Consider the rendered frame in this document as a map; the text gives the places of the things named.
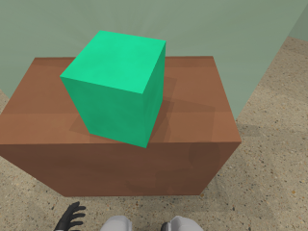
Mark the robot left hand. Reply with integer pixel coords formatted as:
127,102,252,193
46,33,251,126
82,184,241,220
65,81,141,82
54,201,87,231

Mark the robot left thigh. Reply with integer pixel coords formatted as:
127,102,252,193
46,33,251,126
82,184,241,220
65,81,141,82
99,215,133,231

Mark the robot right thigh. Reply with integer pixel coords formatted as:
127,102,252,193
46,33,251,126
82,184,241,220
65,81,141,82
166,217,204,231

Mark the pedestal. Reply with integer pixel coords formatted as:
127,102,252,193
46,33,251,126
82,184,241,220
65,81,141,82
0,56,242,197

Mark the robot thigh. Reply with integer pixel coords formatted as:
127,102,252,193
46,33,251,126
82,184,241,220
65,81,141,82
166,217,204,231
99,215,133,231

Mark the carton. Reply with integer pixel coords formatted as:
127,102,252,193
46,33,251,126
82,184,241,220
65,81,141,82
60,30,167,148

